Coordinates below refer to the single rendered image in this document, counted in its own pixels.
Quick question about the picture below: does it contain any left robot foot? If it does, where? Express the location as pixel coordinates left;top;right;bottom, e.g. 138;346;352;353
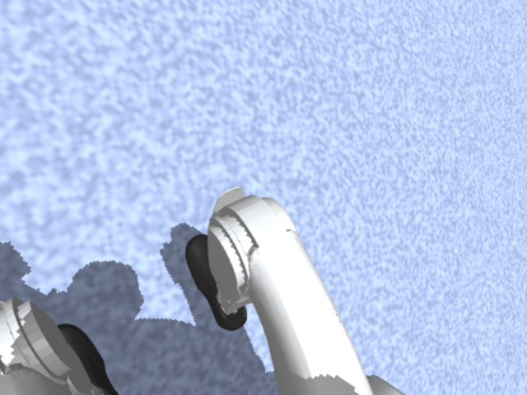
57;324;118;395

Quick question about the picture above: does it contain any right robot hand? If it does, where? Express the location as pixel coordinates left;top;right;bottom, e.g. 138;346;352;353
366;375;404;395

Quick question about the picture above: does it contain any right robot foot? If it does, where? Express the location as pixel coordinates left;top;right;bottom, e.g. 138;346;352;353
185;235;247;331

